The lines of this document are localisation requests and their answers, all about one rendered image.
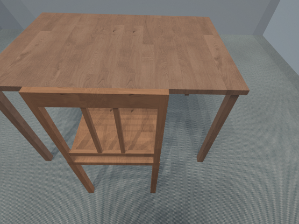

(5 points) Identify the chair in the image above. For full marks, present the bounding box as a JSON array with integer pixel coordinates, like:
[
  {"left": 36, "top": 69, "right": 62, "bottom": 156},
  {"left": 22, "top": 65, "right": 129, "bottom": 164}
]
[{"left": 19, "top": 87, "right": 169, "bottom": 193}]

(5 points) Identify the table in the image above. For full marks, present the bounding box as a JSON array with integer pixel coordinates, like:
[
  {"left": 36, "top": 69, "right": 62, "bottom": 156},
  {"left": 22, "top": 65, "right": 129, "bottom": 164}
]
[{"left": 0, "top": 12, "right": 250, "bottom": 162}]

